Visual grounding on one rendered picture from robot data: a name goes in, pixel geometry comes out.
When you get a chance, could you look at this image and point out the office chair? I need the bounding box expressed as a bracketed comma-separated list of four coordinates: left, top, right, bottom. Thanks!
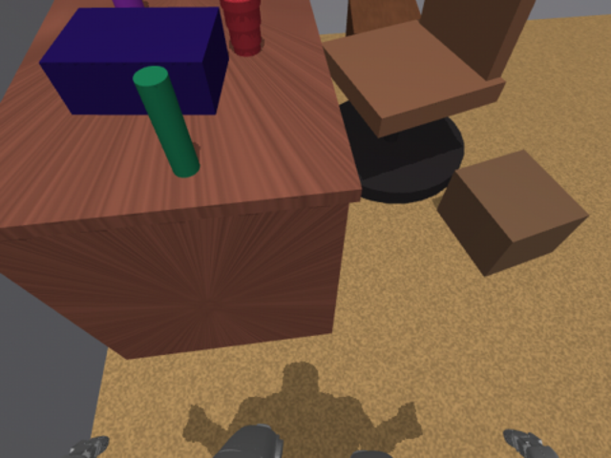
[322, 0, 536, 203]

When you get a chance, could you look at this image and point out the desk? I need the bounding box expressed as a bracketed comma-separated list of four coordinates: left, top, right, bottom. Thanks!
[0, 0, 362, 360]

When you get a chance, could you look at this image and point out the right robot hand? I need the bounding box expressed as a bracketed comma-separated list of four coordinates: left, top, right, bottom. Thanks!
[503, 429, 559, 458]

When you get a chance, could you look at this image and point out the left robot hand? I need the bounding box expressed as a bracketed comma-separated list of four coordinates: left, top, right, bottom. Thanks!
[62, 436, 109, 458]

